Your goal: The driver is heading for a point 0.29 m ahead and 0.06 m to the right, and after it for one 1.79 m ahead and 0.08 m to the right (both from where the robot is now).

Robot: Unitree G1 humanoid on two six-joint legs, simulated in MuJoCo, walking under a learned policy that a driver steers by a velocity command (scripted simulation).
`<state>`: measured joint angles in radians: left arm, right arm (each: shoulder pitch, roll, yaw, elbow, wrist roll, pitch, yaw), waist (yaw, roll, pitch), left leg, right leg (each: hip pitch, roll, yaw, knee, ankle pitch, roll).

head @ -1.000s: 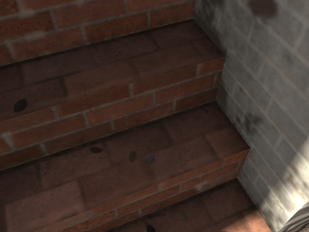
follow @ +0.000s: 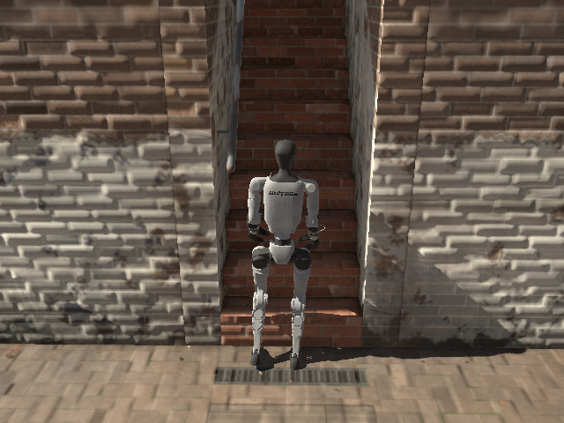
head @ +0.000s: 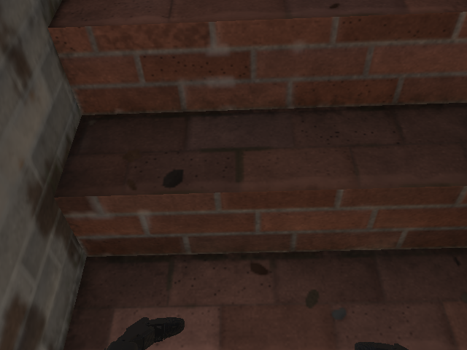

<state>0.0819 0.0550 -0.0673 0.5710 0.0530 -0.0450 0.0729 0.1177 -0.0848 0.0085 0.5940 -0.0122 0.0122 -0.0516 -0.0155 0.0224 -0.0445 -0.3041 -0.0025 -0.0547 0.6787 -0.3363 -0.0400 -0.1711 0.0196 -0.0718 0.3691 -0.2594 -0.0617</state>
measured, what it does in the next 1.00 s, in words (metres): steps on the spot: left foot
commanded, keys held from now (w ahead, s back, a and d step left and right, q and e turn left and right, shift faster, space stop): w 1.00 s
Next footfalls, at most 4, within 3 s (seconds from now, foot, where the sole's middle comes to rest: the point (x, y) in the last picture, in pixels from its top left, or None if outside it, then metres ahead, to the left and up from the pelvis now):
0.06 left None -0.01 0.15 -0.78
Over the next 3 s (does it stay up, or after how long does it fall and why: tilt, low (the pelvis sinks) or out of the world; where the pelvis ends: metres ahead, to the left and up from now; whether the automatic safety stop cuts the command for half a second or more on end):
stays up -0.04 0.01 0.00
